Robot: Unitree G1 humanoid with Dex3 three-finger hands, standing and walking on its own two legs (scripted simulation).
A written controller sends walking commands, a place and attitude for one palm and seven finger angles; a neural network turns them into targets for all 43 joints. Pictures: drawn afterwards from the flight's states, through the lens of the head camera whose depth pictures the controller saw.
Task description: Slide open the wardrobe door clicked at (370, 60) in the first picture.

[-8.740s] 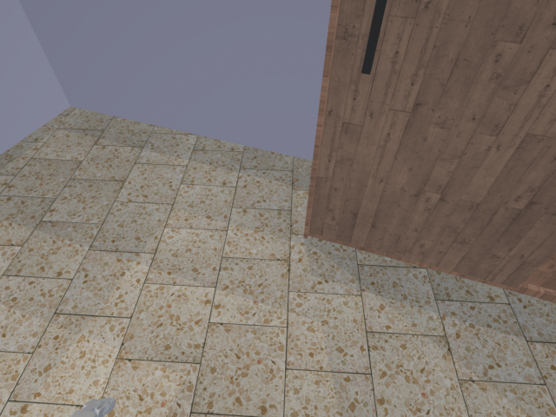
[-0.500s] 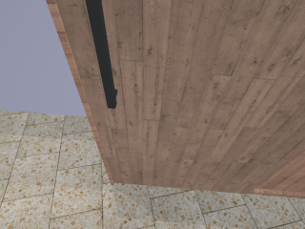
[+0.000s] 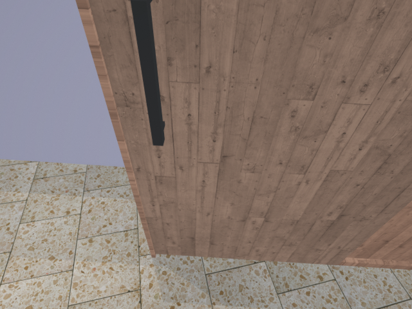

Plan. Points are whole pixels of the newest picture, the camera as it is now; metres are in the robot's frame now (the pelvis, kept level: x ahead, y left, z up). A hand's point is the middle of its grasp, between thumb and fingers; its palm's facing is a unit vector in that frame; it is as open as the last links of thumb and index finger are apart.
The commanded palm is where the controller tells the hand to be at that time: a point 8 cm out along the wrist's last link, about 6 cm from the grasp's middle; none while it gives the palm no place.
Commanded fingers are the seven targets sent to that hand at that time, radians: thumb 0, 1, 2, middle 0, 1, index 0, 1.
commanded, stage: look again from close up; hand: left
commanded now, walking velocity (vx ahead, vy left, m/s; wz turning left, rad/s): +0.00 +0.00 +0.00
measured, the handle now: (154, 80) +0.46 +0.14 +0.23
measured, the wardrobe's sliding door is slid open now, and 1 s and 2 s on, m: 0.00 0.00 0.00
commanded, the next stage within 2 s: none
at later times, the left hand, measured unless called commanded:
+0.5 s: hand out of the picture -0.12 +0.21 -0.17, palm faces +0.04 -0.98 -0.21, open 7.4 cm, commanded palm none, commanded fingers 0.00 0.90 0.90 -0.20 -0.30 -0.20 -0.30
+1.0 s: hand out of the picture -0.10 +0.22 -0.18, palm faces +0.06 -0.98 -0.17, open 7.4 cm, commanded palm none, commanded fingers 0.00 0.90 0.90 -0.20 -0.30 -0.20 -0.30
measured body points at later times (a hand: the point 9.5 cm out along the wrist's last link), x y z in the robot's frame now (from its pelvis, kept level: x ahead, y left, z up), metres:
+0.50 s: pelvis -0.05 +0.03 +0.01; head -0.05 +0.03 +0.46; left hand -0.12 +0.26 -0.15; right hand -0.04 -0.21 -0.15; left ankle +0.06 +0.11 -0.72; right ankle -0.06 -0.13 -0.73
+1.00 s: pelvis -0.09 +0.05 +0.00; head -0.10 +0.06 +0.45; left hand -0.11 +0.27 -0.17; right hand -0.09 -0.18 -0.16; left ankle +0.06 +0.11 -0.73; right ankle -0.09 -0.11 -0.71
